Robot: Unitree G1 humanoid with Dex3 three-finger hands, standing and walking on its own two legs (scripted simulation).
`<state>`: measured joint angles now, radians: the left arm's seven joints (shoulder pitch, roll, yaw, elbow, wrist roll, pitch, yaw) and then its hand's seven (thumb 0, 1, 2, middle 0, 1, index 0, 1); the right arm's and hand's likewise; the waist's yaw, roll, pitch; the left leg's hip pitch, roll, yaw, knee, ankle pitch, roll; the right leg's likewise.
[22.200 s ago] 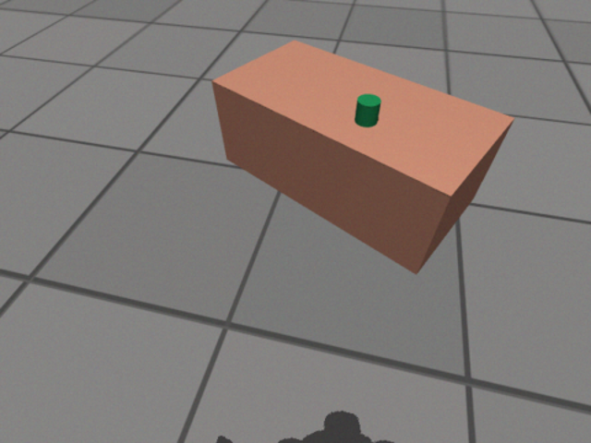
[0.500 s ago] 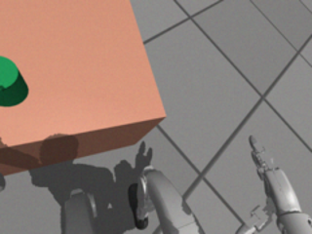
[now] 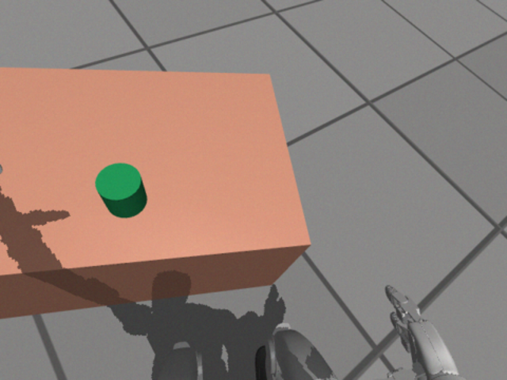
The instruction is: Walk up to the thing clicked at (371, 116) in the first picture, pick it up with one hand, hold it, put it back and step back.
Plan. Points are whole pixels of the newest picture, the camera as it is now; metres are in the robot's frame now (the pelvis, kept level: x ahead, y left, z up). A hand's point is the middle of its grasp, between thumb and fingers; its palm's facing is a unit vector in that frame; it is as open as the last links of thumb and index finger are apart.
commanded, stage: home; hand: left
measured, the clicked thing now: (123, 191) +0.51 +0.22 -0.19
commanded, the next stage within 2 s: none
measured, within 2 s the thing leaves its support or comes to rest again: neither
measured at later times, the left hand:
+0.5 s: hand (67, 280) +0.28 +0.24 -0.01, palm faces +0.25 -0.92 -0.29, open 17.3 cm
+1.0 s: hand (131, 357) +0.19 +0.15 -0.02, palm faces +0.15 -0.96 -0.24, open 17.5 cm
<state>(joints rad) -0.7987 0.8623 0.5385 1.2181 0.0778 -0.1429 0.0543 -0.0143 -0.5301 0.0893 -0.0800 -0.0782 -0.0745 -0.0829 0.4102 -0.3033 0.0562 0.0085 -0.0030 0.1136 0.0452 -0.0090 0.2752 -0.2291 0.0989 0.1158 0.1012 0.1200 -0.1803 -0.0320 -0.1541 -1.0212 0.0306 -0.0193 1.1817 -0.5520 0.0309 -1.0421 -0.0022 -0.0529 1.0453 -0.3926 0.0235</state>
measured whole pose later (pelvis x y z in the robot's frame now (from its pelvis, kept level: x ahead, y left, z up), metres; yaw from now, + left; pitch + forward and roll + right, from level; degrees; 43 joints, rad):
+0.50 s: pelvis +0.02 -0.01 +0.04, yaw +1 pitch +12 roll -2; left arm 0.05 0.32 0.17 0.41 -0.04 0.04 0.10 -0.01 -0.52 0.07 -0.07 -0.06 -0.06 -0.06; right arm 0.40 -0.24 0.05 0.14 0.06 0.09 -0.05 0.01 -0.86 -0.88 0.20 0.29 0.20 0.30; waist -0.02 -0.01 -0.11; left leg -0.64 0.01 0.00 0.92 -0.49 0.01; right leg -0.69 -0.01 -0.03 0.86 -0.37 0.01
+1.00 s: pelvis +0.02 -0.04 +0.04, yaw +3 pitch +9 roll +0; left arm 0.43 0.22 -0.01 0.11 -0.04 0.06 0.10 -0.01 -0.55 0.05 -0.06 -0.05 -0.06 -0.06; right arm 0.44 -0.21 0.01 0.11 0.03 0.07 -0.10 0.01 -0.90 -0.90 0.20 0.30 0.20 0.30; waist 0.01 -0.01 -0.11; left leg -0.59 0.00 -0.01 0.92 -0.49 -0.01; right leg -0.66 -0.03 -0.04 0.92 -0.42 -0.01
